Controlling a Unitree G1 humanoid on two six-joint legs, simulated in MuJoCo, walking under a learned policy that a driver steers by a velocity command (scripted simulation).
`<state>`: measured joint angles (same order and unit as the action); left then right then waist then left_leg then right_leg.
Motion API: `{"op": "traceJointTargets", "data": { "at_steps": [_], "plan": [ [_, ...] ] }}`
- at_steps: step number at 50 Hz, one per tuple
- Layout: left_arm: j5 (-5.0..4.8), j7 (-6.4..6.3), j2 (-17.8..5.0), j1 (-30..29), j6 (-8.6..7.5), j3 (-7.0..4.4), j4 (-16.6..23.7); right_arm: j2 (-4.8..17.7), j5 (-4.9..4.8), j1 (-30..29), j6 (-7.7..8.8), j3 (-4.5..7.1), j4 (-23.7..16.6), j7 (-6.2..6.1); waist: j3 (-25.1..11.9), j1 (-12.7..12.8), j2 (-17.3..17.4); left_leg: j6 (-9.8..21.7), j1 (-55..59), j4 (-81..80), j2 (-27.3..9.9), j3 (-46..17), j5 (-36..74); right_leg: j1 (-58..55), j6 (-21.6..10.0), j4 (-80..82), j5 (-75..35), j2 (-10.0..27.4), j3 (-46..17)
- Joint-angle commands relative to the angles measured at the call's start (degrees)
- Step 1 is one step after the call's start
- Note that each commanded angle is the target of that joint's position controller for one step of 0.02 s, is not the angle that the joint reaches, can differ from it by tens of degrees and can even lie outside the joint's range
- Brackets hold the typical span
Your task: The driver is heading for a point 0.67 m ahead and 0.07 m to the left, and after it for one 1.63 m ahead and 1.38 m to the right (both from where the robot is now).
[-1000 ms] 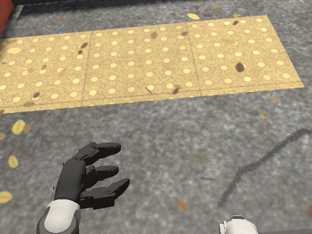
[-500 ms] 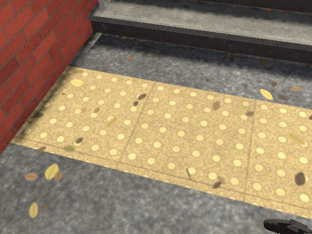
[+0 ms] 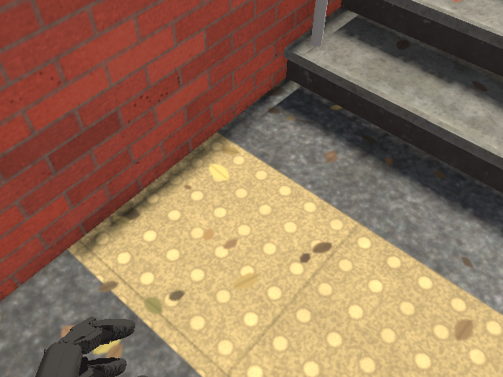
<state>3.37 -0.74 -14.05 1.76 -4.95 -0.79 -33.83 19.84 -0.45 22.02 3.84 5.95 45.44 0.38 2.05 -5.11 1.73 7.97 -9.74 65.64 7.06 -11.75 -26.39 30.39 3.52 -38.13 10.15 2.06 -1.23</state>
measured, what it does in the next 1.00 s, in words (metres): walks ahead: left foot, then right foot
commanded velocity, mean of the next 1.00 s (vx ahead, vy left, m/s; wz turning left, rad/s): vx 1.00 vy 0.00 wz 0.21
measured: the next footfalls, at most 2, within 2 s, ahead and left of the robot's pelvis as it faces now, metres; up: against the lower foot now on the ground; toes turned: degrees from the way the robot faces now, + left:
left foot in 0.40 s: +0.49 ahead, +0.11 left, +0.00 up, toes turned +25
right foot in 0.78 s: +0.83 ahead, +0.12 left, +0.00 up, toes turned +22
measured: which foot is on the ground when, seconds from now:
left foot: up 0.00-0.38, down 0.40-0.82, up 0.84-1.00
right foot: down 0.00-0.40, up 0.42-0.76, down 0.78-1.00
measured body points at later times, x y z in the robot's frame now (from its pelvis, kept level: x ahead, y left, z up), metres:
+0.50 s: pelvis +0.42 +0.06 +0.01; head +0.44 +0.07 +0.46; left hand +0.36 +0.31 -0.13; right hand +0.66 -0.13 -0.10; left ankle +0.46 +0.10 -0.71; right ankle +0.31 -0.15 -0.58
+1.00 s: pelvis +0.70 +0.12 +0.03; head +0.75 +0.13 +0.48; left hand +0.72 +0.42 -0.08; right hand +1.00 +0.00 -0.04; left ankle +0.66 +0.26 -0.66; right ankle +0.79 +0.10 -0.71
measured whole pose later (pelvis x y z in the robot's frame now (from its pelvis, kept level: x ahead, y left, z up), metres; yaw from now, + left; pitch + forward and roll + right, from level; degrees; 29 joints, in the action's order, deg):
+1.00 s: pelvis +0.70 +0.12 +0.03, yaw +11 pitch +2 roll +1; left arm -1.1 -0.9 -16.7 12.5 -4.7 -0.7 -43.9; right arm 12.7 1.5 -3.2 4.0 -3.8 35.8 -3.3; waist 6.2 5.7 -0.3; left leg -3.8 -25.3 51.8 2.7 -5.8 -19.9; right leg 18.8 -5.9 -19.2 0.6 -9.3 -7.1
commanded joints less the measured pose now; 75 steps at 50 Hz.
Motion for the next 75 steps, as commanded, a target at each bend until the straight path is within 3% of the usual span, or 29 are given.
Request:
{"op": "traceJointTargets", "data": {
  "at_steps": [1,6,14,18,19,20,21,22,24,28,33,37,39,40,41,42,44,45,47,51,56,57,59,60,61,62,65,68,75],
  "plan": [
    [0.15,0.11,-7.37,12.29,0.68,-4.18,-0.54,1.24,1.26,-6.22,-0.03,-1.6,-8.6,0.45,-10.48,8.28,-10.07,-0.52,-36.45,17.86,-7.04,6.49,10.17,-37.41,-9.6,22.98,32.57,19.65,-33.58],
    [-1.68,0.93,-3.36,19.15,-1.5,-2.69,-9.51,-2.68,2.67,-14.14,-3.43,-3.05,-13.38,3.32,-1.19,5.32,-6.67,-1.25,-37.86,13.89,-12.93,6.97,12.56,-25.03,-6.32,25.7,3.25,15.7,-8.27],
    [-1.1,0.49,-9.95,21.68,-3.3,-3.14,-12.91,-0.38,2.81,-28.53,-3.65,-4.04,-17.68,5.6,7.17,5.04,-3.51,1.27,-26.04,-16.11,-9.63,19.72,26.18,-24.0,-3.26,30.89,-32.51,10.36,17.09],
    [-1.2,-0.95,-16.67,22.72,-0.26,-4.19,-13.06,3.53,2.69,-12.2,-2.49,-2.48,-11.39,3.79,-3.01,-3.74,-10.41,5.0,-3.97,-25.72,-0.64,20.34,16.38,-31.64,-5.82,8.74,-72.83,13.36,15.43],
    [-0.99,-0.99,-16.57,20.29,0.66,-4.11,-12.56,5.55,2.1,2.35,-2.01,-1.28,-6.32,2.87,-8.11,-10.08,-10.08,6.74,11.35,-32.21,-0.48,17.4,17.0,-26.74,-7.45,-6.4,-69.35,12.39,14.95],
    [-0.4,-0.51,-13.34,19.78,0.61,-3.58,-11.98,8.89,2.78,4.97,-2.32,0.25,-3.98,1.49,-10.63,-9.1,-4.24,8.09,25.67,-31.2,-6.16,8.97,10.01,-11.81,-6.99,-28.16,-30.17,6.96,13.65],
    [-2.39,0.97,-7.14,25.0,0.14,-2.0,-6.58,15.33,4.16,-1.48,-2.58,1.14,-5.75,0.55,-18.37,1.69,15.16,15.28,37.6,-38.85,-23.99,-23.52,5.29,10.49,-4.28,-50.0,18.47,-1.68,9.47],
    [-1.88,1.18,-11.58,17.27,-0.55,-2.62,-6.39,12.47,3.18,1.42,-2.05,1.06,-6.59,0.5,-19.77,-3.37,5.24,14.05,35.07,-47.77,-22.6,-29.79,3.36,13.73,-5.12,-48.67,11.72,-1.01,-1.0],
    [-2.51,1.16,-10.55,14.92,-0.8,-1.7,-8.04,7.92,1.57,-4.99,-0.05,-0.2,-3.55,0.88,-4.4,3.09,-2.8,11.19,13.84,-51.91,-20.64,-16.22,20.14,8.81,-4.75,-39.58,2.12,4.2,-0.08],
    [-1.24,1.64,-7.38,17.66,0.12,-0.92,-11.86,-0.91,1.19,-7.58,2.3,-3.83,0.61,0.66,-2.3,8.1,-4.24,4.92,-2.65,-51.02,-13.88,4.06,64.51,-4.59,-3.51,-26.98,2.88,4.8,0.67],
    [-4.39,0.73,-2.04,10.78,-1.15,0.73,-11.06,1.51,0.98,-10.51,4.77,-4.32,0.3,0.51,-1.62,7.72,2.52,-3.4,0.82,-51.14,-10.7,15.85,69.47,-7.86,-4.71,0.17,-14.59,0.77,3.39],
    [-3.2,0.01,-5.94,15.02,-2.0,-0.72,-12.56,3.08,0.6,-10.87,5.88,-4.09,0.17,-1.78,-8.49,10.04,3.53,-5.12,6.52,-40.71,-13.92,17.67,80.75,-13.58,-8.26,0.22,-17.21,-2.62,4.94],
    [-2.55,-1.73,-8.31,21.05,-1.71,-1.92,-12.65,4.4,0.71,-18.18,4.38,-4.32,-1.93,-3.87,-10.89,15.9,1.89,-4.69,4.66,-27.13,-14.51,18.51,83.59,-20.98,-10.58,2.13,-13.72,-3.86,4.27],
    [-1.9,-1.33,-10.06,26.18,-1.52,-2.56,-12.97,3.27,-0.04,-19.72,2.73,-4.85,-3.33,-4.18,-10.75,17.88,-3.39,-5.13,3.37,-10.54,-10.27,21.03,70.07,-23.25,-11.68,9.44,-32.98,-2.76,1.25],
    [-2.61,-1.5,-15.55,22.34,-0.61,-3.99,-12.88,0.78,1.51,-14.85,2.35,-5.51,-5.01,-3.64,-6.54,10.44,-22.66,-9.28,-12.24,5.3,0.54,21.23,26.94,-29.26,-16.73,8.87,-69.05,3.9,-10.23],
    [-3.79,-0.97,-14.43,19.4,-0.67,-3.35,-10.87,-3.13,2.51,-7.77,1.83,-6.75,-4.22,-3.02,-7.37,6.68,-21.76,-12.14,-22.0,15.19,3.27,12.47,4.75,-32.54,-22.68,12.7,-81.77,9.83,-21.91],
    [-5.32,-0.72,-12.43,10.55,-0.2,-3.12,-6.39,-1.12,3.62,-7.63,1.86,-7.17,-5.88,-3.08,-10.9,4.47,-8.27,-12.43,-18.7,14.11,-1.34,5.95,8.13,-24.29,-22.99,18.06,-58.69,9.28,-23.38],
    [-4.52,-0.33,-10.36,5.65,-0.33,-1.98,-4.42,-0.55,4.08,-10.83,1.33,-7.13,-7.01,-3.79,-10.29,3.58,-4.48,-11.76,-15.98,10.01,-2.6,7.19,5.45,-19.86,-20.12,18.58,-59.29,7.35,-19.11],
    [-4.31,-0.21,-8.53,4.96,-1.4,-0.79,-4.41,-1.98,2.88,-14.29,0.18,-8.21,-9.47,-4.1,-10.73,3.89,-3.2,-11.8,-10.89,-5.36,-2.95,8.98,5.06,-18.56,-14.65,20.31,-57.27,3.07,-15.0],
    [-4.42,0.16,-10.79,10.46,-0.35,-2.57,-5.42,-3.19,-0.02,-23.3,0.02,-9.35,-14.81,-4.39,-10.1,9.32,-8.2,-12.48,-8.51,-30.66,-2.54,8.89,8.01,-25.05,-10.17,19.51,-42.87,0.36,-19.78],
    [-3.56,2.41,-11.0,6.79,1.0,-3.59,-3.83,-1.58,0.8,-25.04,1.78,-9.44,-15.19,-4.21,-11.83,9.87,-4.87,-10.13,0.17,-43.2,-5.89,7.93,18.86,-21.09,-8.93,22.19,-9.86,0.33,-27.5],
    [-3.82,2.48,-9.71,3.96,1.03,-3.3,-2.73,-1.27,0.85,-25.43,2.01,-9.24,-15.18,-4.1,-11.59,9.23,-2.08,-8.96,3.93,-43.24,-8.08,6.84,20.58,-15.24,-8.29,21.77,-2.08,-0.76,-28.18],
    [-4.22,2.77,-6.17,4.21,1.06,-1.66,0.17,2.66,4.87,-24.8,1.7,-8.11,-15.52,-3.11,-10.36,8.79,9.62,-4.13,7.46,-45.28,-17.62,-2.12,20.42,-3.03,-6.84,13.9,10.68,-5.95,-22.67],
    [-4.6,2.74,-5.22,4.14,0.72,-1.29,1.11,2.67,5.34,-25.11,1.49,-7.92,-16.14,-2.94,-10.73,8.58,14.68,-0.69,6.55,-49.79,-24.27,-6.1,29.58,-1.81,-5.86,2.99,11.4,-8.49,-16.34],
    [-4.85,2.26,-6.12,6.19,0.68,-1.72,2.36,0.84,4.27,-27.95,1.11,-7.67,-17.27,-3.97,-11.25,8.92,14.94,2.4,3.8,-52.66,-30.52,-8.3,42.3,-3.01,-4.48,-9.11,14.49,-9.17,-10.73],
    [-3.56,1.77,-8.41,7.65,1.2,-1.83,1.98,-0.14,4.18,-26.53,0.83,-8.1,-16.04,-4.79,-11.83,8.87,7.08,5.6,2.19,-51.71,-34.73,-6.21,55.18,-4.79,-3.43,-19.8,16.23,-6.3,-8.82],
    [-3.2,1.2,-9.94,12.98,3.57,-3.14,4.57,2.99,2.51,-21.3,0.25,-5.8,-13.31,-4.2,-12.71,10.13,-3.34,2.44,8.52,-43.87,-29.26,5.38,65.15,-1.15,-4.25,-23.54,15.39,-2.47,-9.18],
    [-5.02,2.36,-7.1,11.66,5.4,-2.99,5.95,4.22,1.79,-21.34,-0.72,-4.6,-14.7,-2.17,-8.62,8.14,5.9,-2.14,4.06,-43.48,-23.33,14.7,55.7,-5.99,-3.68,-13.64,10.66,-3.55,-3.47],
    [-3.58,2.98,-5.55,8.5,6.9,-3.13,5.87,6.37,1.61,-15.99,-1.88,-1.99,-14.97,-1.52,-11.36,3.79,13.43,-5.52,4.69,-42.68,-26.51,18.46,22.86,-13.26,-4.3,0.6,9.7,-2.93,6.18]
  ]
}}
Velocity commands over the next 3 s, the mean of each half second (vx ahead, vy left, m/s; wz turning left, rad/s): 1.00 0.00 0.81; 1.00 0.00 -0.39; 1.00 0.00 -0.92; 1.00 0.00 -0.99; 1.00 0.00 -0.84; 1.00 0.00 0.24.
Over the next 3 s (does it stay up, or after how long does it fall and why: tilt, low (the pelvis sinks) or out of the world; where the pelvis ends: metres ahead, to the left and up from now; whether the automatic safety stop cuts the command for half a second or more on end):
stays up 1.03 -0.90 0.14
